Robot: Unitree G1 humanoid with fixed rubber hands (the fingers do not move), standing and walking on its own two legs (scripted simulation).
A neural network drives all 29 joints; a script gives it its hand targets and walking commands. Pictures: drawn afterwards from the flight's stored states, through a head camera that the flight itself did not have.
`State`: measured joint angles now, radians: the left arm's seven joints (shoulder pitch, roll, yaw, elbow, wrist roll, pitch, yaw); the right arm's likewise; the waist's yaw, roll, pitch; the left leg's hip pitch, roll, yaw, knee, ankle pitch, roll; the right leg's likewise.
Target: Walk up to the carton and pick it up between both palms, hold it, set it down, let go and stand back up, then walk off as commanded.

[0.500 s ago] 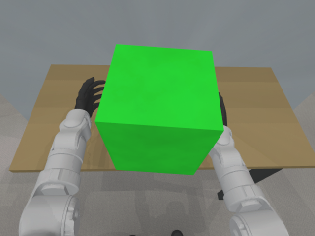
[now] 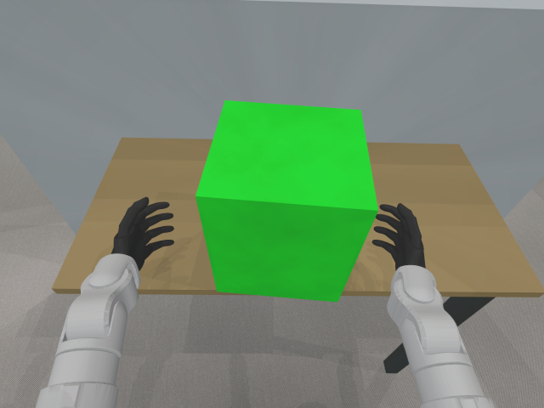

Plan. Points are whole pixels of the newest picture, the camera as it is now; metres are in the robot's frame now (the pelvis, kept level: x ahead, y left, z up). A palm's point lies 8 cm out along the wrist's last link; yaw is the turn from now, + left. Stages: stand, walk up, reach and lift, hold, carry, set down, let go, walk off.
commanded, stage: set down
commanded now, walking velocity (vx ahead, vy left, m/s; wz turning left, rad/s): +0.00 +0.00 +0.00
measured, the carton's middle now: (284, 206) +0.41 -0.03 +0.06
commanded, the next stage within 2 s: none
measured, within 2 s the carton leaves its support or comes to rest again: neither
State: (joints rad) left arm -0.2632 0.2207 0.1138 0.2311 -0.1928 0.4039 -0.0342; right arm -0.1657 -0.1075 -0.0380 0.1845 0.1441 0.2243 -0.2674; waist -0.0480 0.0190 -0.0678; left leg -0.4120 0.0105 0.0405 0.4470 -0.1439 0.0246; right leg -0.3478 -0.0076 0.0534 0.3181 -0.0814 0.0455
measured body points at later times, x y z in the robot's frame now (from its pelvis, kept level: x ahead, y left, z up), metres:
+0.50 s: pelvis +0.02 +0.00 +0.00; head +0.05 +0.01 +0.45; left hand +0.29 +0.22 +0.04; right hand +0.25 -0.22 +0.03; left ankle +0.05 +0.09 -0.74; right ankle +0.05 -0.16 -0.74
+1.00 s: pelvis +0.01 +0.00 +0.00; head +0.00 +0.01 +0.45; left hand +0.24 +0.22 +0.04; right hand +0.22 -0.21 +0.04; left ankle +0.05 +0.09 -0.74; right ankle +0.05 -0.16 -0.74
